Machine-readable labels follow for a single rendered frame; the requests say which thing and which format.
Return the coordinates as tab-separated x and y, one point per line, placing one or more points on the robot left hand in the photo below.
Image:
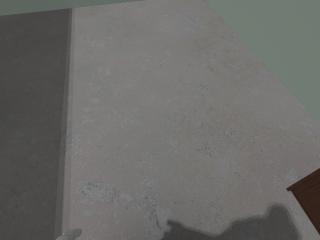
70	234

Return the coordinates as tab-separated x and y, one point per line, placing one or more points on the wardrobe door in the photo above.
309	195

